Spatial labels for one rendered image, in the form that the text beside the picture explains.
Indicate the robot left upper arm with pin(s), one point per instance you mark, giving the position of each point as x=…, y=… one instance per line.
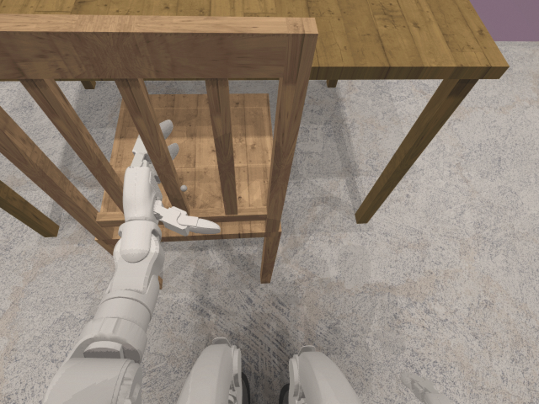
x=97, y=381

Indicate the left robot shin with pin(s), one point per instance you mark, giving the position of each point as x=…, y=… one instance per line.
x=235, y=397

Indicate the chair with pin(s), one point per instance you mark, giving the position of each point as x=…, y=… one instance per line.
x=236, y=173

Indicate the table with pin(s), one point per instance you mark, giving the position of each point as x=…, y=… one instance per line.
x=357, y=40

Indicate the robot left forearm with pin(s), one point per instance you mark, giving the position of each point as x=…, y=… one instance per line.
x=118, y=329

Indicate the robot left hand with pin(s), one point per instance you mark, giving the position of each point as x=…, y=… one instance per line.
x=140, y=191

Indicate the robot right hand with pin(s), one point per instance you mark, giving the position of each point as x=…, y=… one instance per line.
x=423, y=389

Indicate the right robot shin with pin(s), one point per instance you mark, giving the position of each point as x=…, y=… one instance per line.
x=292, y=399

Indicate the robot shin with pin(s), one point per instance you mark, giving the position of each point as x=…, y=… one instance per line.
x=235, y=397
x=292, y=399

